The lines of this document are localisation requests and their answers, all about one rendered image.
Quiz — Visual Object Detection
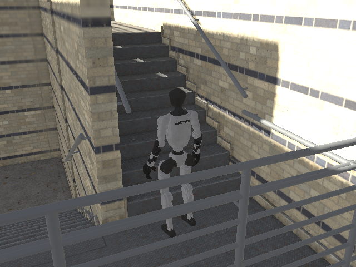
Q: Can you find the right robot hand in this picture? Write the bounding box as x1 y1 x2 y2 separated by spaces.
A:
192 152 200 167

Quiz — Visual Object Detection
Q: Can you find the robot left forearm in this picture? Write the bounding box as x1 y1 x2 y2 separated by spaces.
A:
147 140 161 167

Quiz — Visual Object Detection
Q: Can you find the robot right forearm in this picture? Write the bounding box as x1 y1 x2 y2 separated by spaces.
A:
193 134 202 154

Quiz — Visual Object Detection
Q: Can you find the robot right shin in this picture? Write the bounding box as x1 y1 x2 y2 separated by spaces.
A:
182 184 194 220

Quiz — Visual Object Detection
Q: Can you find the left robot upper arm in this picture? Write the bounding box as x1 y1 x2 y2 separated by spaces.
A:
157 115 170 147

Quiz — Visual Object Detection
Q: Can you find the robot torso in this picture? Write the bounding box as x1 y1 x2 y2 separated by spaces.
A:
166 111 191 167

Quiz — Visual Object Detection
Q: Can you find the left robot hand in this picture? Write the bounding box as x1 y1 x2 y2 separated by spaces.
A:
143 164 156 179

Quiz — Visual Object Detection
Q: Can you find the right robot upper arm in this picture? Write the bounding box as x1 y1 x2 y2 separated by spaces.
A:
188 110 201 139

